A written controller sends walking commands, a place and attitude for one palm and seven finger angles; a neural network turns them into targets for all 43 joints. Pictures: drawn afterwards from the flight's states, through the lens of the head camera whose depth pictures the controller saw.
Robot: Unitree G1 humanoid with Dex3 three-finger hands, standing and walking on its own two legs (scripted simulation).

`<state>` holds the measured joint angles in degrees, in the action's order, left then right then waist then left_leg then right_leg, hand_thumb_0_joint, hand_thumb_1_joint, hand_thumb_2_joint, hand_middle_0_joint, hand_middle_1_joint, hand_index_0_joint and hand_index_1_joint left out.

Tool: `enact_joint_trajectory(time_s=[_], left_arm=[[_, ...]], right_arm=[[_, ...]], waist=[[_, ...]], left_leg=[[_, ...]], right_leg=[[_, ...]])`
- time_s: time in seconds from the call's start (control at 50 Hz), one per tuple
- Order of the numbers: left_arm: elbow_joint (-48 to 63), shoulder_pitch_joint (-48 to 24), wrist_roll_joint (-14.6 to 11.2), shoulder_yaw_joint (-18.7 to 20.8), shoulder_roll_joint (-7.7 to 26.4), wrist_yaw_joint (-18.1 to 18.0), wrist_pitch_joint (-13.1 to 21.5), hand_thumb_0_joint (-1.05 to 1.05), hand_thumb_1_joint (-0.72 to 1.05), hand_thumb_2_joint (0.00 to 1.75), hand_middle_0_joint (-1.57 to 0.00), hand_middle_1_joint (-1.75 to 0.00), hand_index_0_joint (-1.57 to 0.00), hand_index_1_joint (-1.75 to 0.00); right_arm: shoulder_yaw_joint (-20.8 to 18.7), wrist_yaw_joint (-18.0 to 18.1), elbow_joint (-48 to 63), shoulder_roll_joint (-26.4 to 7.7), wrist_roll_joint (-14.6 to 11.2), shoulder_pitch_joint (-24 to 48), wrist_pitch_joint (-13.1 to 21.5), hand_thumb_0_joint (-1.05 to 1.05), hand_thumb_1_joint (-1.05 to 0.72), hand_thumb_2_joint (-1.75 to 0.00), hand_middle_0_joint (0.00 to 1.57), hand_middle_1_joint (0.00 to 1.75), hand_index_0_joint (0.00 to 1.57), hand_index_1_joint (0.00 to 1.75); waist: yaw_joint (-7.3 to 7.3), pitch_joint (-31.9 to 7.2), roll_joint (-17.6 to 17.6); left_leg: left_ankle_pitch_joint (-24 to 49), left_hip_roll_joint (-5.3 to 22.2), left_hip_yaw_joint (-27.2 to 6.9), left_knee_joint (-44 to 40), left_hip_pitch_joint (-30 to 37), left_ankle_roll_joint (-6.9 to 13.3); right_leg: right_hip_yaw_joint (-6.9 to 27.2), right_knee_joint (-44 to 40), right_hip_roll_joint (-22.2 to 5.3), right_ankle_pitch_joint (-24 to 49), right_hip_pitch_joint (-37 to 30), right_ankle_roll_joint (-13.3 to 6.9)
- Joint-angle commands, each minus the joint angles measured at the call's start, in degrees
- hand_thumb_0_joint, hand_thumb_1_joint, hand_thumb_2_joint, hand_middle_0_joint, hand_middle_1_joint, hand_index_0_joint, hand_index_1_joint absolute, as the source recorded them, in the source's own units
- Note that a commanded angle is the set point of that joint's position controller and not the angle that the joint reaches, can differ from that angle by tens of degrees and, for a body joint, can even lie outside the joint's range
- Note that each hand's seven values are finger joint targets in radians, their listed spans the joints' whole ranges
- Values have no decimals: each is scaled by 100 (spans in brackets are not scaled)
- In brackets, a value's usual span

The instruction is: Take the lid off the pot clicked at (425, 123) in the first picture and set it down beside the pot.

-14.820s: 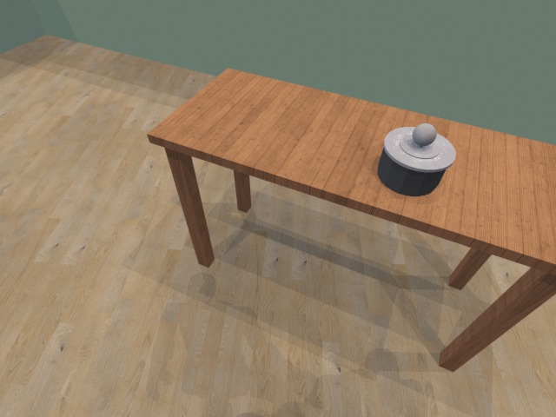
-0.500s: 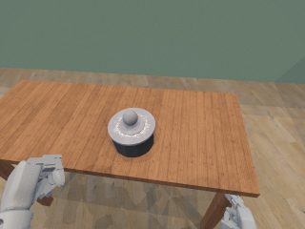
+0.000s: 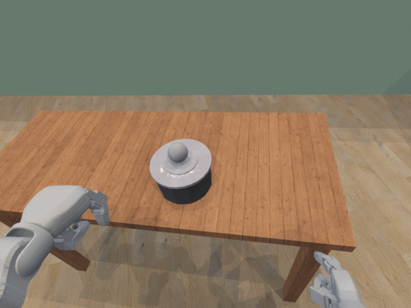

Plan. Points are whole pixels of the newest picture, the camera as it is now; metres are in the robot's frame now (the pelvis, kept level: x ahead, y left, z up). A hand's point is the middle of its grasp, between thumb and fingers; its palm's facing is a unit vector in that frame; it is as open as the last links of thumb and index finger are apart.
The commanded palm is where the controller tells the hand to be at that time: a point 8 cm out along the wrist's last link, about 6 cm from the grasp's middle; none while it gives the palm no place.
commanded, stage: reach forward and open the fingers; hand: left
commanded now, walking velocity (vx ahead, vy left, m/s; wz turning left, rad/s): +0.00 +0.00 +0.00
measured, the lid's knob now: (177, 152) +0.45 +0.14 +0.03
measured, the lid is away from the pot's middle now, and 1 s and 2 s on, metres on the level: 0.00 0.00 0.00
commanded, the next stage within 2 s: move the open hand above the knob in 0.52 s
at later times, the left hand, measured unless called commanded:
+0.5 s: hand (81, 194) +0.27 +0.26 +0.12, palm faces -0.19 -0.02 -0.98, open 10.4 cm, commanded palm +0.26 +0.26 +0.18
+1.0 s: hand (107, 170) +0.32 +0.23 +0.12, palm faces -0.24 -0.03 -0.97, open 10.5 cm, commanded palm +0.31 +0.23 +0.19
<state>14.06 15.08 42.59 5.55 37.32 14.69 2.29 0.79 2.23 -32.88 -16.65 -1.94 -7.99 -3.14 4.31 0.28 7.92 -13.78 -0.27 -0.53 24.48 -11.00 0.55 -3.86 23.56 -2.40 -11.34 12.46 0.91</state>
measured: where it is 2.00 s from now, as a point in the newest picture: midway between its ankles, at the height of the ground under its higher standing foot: outside the picture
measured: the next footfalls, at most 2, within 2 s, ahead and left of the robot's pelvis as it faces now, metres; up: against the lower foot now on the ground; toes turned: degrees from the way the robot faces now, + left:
none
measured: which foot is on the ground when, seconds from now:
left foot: down 0.00-1.00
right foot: down 0.00-1.00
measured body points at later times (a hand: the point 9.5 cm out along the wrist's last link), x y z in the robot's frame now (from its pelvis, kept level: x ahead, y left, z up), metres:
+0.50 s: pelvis -0.01 +0.02 +0.00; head +0.00 -0.03 +0.45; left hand +0.27 +0.26 +0.17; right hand +0.20 -0.20 -0.10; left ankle -0.01 +0.12 -0.74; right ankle +0.01 -0.13 -0.74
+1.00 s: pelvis +0.00 +0.01 +0.00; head +0.03 -0.04 +0.45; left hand +0.33 +0.23 +0.17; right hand +0.20 -0.21 -0.11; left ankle -0.01 +0.12 -0.74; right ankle +0.01 -0.13 -0.74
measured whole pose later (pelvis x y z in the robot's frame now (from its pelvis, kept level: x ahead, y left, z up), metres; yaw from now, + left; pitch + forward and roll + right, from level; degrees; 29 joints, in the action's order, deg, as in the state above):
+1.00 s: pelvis +0.00 +0.01 +0.00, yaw +0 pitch +1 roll +0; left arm 2.1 -13.4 45.3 -5.5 35.7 21.7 -7.2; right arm 1.9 -0.3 -32.4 -16.9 -3.4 -7.0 -4.9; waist 2.5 0.6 6.7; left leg -13.1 -1.8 -0.4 23.3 -11.7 1.5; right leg -3.6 24.0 -3.9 -11.5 13.8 1.6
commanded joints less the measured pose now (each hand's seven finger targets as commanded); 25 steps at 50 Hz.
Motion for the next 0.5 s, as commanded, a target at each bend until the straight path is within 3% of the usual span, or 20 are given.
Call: enact_joint_trajectory(time_s=[0.0,0.02,0.06,0.08,0.1,0.12,0.16,0.18,0.2,0.22,0.26,0.28,0.36,0.38,0.44,0.46,0.48], left_arm=[[779,-1424,95,951,1436,-271,28,0,-1,123,-92,-44,-92,-44],[754,-1428,97,866,1365,-288,-5,0,-4,124,-90,-40,-90,-40],[773,-1728,190,1079,1669,-315,-71,0,-10,125,-88,-33,-88,-33],[668,-1809,164,792,1387,-294,-80,0,-13,126,-86,-29,-86,-29],[569,-1871,171,855,1470,-276,-110,0,-16,127,-85,-26,-85,-26],[532,-1828,134,690,1296,-263,-152,0,-19,129,-84,-22,-84,-22],[586,-2032,177,754,1417,-237,-231,0,-25,131,-81,-15,-81,-15],[526,-2119,141,552,1245,-199,-236,0,-28,132,-80,-12,-80,-12],[436,-2182,180,630,1376,-179,-268,0,-31,134,-79,-8,-79,-8],[472,-2251,173,554,1316,-164,-295,0,-31,134,-79,-8,-79,-8],[544,-2474,222,753,1557,-154,-333,0,-31,134,-79,-8,-79,-8],[391,-2614,199,522,1357,-110,-335,0,-31,135,-79,-8,-79,-8],[326,-2713,216,710,1537,-95,-421,0,-32,135,-79,-8,-79,-8],[150,-2890,209,445,1332,-30,-438,0,-32,136,-79,-8,-79,-8],[195,-3150,235,405,1377,18,-497,0,-32,136,-79,-8,-79,-8],[423,-3274,221,501,1471,8,-501,0,-32,137,-79,-8,-79,-8],[360,-3505,245,289,1353,57,-484,0,-32,137,-79,-8,-79,-8]], right_arm=[[-169,41,934,-475,24,786,270,0,-90,-90,20,30,20,30],[-188,40,961,-459,11,780,264,0,-90,-90,20,30,20,30],[-156,17,940,-482,-13,950,278,0,-90,-90,20,30,20,30],[-148,19,958,-434,1,839,269,0,-90,-90,20,30,20,30],[-149,13,916,-472,-6,848,240,0,-90,-90,20,30,20,30],[-164,0,953,-464,-23,863,231,0,-90,-90,20,30,20,30],[-138,-47,990,-473,-43,1011,252,0,-90,-90,20,30,20,30],[-138,-45,990,-451,-34,897,236,0,-90,-90,20,30,20,30],[-135,-42,950,-498,-25,899,200,0,-90,-90,20,30,20,30],[-144,-49,994,-482,-34,914,196,0,-90,-90,20,30,20,30],[-124,-78,1015,-496,-57,1014,219,0,-90,-90,20,30,20,30],[-93,-69,1003,-463,-33,945,204,0,-90,-90,20,30,20,30],[-114,-105,1010,-501,-64,964,194,0,-90,-90,20,30,20,30],[-82,-99,973,-476,-51,919,156,0,-90,-90,20,30,20,30],[-103,-99,988,-518,-60,893,128,0,-90,-90,20,30,20,30],[-107,-122,1049,-513,-95,990,162,0,-90,-90,20,30,20,30],[-65,-107,1007,-468,-66,955,153,0,-90,-90,20,30,20,30]], waist=[[-38,-1013,-476],[-36,-1035,-504],[-7,-1073,-311],[-45,-1133,-362],[-23,-1070,-437],[-37,-1012,-381],[-25,-1004,-290],[-63,-1092,-448],[-44,-1074,-428],[-46,-1016,-472],[-42,-1060,-381],[-75,-1077,-363],[-58,-1097,-440],[-107,-1106,-398],[-98,-1148,-511],[-130,-1221,-397],[-152,-1394,-282]], left_leg=[[1241,-107,-55,-362,213,187],[1220,-98,-65,-378,215,194],[1182,-92,-90,-398,263,180],[1181,-116,-66,-434,224,183],[1179,-101,-83,-484,195,163],[1175,-86,-76,-499,195,159],[1156,-83,-109,-495,232,157],[1154,-97,-81,-527,200,165],[1148,-74,-99,-575,188,148],[1098,-69,-116,-584,165,152],[1129,-50,-143,-548,211,154],[1120,-74,-126,-603,174,153],[1207,-39,-158,-532,234,150],[1188,-69,-116,-593,193,148],[1198,-61,-139,-574,200,147],[1230,-40,-146,-498,304,157],[1279,-78,-138,-552,325,151]], right_leg=[[77,-384,81,628,-516,-106],[77,-375,75,601,-588,-112],[146,-370,118,537,-591,-161],[72,-359,87,495,-664,-145],[59,-386,94,497,-611,-144],[54,-384,92,499,-614,-151],[98,-365,134,481,-564,-187],[32,-360,109,446,-650,-165],[29,-373,116,433,-608,-168],[36,-378,107,402,-606,-169],[79,-333,152,408,-598,-205],[15,-351,126,334,-612,-194],[54,-320,162,460,-566,-219],[5,-343,141,393,-560,-204],[17,-346,124,471,-543,-198],[69,-293,165,510,-559,-223],[14,-293,138,453,-603,-209]])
